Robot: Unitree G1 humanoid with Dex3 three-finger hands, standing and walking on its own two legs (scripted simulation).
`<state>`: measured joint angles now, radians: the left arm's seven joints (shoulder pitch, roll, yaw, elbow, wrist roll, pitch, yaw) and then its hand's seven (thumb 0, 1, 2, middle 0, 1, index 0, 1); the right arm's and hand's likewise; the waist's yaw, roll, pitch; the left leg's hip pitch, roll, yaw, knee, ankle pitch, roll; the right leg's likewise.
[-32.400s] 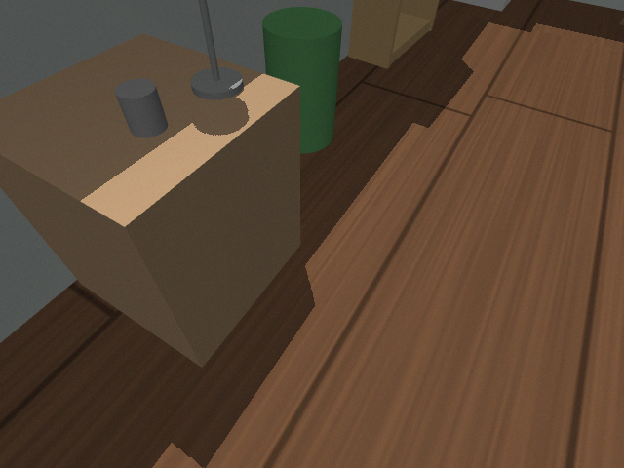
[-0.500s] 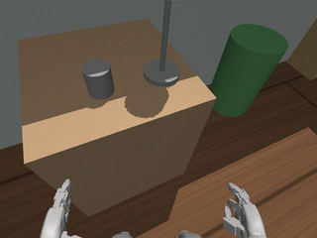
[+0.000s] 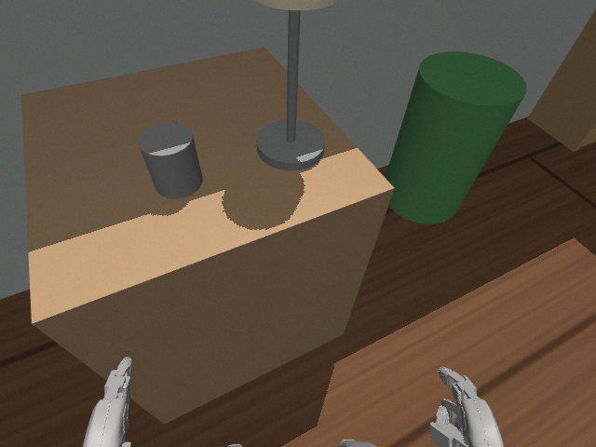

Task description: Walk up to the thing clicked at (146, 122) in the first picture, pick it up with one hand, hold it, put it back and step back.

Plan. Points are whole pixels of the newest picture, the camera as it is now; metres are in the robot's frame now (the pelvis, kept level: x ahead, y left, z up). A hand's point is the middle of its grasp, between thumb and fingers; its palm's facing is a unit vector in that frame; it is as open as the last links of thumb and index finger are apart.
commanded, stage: home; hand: left
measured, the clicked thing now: (173, 155) +0.58 +0.21 +0.04
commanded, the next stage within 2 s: stand in 1.76 s
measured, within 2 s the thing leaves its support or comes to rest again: neither
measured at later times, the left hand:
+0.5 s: hand (153, 443) +0.15 +0.18 -0.06, palm faces +0.12 -0.95 -0.27, open 17.4 cm
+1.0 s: hand (149, 430) +0.17 +0.19 -0.06, palm faces +0.11 -0.96 -0.27, open 17.4 cm
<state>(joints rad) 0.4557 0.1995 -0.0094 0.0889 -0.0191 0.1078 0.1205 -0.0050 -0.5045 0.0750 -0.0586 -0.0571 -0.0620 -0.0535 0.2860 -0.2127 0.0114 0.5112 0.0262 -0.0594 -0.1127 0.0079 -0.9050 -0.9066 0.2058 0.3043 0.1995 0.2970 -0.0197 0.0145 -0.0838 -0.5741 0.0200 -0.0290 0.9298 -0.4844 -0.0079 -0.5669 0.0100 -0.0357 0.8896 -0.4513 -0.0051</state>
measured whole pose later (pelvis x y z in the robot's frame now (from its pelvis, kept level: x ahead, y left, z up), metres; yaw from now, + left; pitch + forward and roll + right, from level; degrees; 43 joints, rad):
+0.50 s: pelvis -0.01 +0.00 +0.00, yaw +1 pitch +7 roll -2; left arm 0.46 0.20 -0.01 0.05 -0.02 0.19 0.14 -0.01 -0.53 0.05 -0.06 -0.05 -0.06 -0.05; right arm 0.28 -0.21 0.03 0.51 0.02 -0.11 -0.15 0.01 -0.90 -0.91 0.21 0.30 0.20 0.30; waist -0.02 0.02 -0.08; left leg -0.59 0.02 -0.04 0.94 -0.47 -0.01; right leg -0.58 0.01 -0.05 0.89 -0.43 -0.01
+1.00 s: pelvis +0.00 +0.01 +0.00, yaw +0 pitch +8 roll -2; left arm 0.46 0.20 -0.01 0.02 -0.01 0.22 0.14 -0.01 -0.53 0.05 -0.05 -0.05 -0.06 -0.05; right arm 0.28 -0.21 0.03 0.52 0.02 -0.12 -0.15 0.01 -0.90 -0.90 0.21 0.30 0.20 0.30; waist -0.02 0.03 -0.09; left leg -0.59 0.02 -0.04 0.94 -0.49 0.00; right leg -0.57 0.01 -0.04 0.89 -0.45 0.00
